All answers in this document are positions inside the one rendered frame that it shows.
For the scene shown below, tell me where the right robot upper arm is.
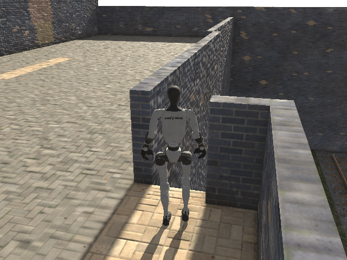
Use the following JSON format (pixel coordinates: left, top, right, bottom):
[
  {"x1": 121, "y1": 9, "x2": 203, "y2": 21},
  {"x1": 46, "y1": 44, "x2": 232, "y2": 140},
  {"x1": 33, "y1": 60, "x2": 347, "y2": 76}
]
[{"x1": 185, "y1": 109, "x2": 200, "y2": 139}]

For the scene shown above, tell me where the robot left forearm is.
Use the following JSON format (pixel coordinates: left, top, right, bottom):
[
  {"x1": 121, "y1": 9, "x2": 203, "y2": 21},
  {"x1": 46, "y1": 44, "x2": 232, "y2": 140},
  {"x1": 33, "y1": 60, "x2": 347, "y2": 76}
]
[{"x1": 142, "y1": 130, "x2": 153, "y2": 151}]

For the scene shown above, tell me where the left robot upper arm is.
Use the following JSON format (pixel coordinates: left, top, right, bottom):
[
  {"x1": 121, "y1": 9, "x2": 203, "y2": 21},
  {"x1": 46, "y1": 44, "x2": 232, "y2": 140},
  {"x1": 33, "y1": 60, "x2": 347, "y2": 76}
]
[{"x1": 147, "y1": 109, "x2": 163, "y2": 139}]

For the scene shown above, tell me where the robot right thigh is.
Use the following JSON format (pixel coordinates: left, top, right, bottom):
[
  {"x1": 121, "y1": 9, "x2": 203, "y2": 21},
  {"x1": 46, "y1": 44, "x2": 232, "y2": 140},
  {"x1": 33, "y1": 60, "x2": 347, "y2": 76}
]
[{"x1": 181, "y1": 151, "x2": 192, "y2": 186}]

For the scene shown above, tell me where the right robot hand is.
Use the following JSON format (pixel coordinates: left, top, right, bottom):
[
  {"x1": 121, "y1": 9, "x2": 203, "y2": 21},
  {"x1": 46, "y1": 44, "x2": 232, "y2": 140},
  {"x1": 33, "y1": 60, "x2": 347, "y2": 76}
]
[{"x1": 194, "y1": 148, "x2": 206, "y2": 159}]

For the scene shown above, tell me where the left robot foot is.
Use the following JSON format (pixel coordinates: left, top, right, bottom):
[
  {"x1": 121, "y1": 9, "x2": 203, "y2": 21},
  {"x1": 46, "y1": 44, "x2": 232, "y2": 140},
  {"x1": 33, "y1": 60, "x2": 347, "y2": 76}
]
[{"x1": 163, "y1": 211, "x2": 171, "y2": 226}]

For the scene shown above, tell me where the left robot hand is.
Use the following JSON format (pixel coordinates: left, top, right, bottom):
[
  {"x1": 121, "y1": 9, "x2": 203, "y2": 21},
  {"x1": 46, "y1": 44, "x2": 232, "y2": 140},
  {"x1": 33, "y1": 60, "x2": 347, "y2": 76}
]
[{"x1": 141, "y1": 149, "x2": 153, "y2": 160}]

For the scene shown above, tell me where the robot right forearm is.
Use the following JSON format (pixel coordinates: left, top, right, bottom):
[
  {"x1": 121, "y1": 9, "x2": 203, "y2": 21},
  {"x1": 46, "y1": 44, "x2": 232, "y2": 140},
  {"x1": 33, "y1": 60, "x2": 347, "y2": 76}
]
[{"x1": 195, "y1": 131, "x2": 205, "y2": 150}]

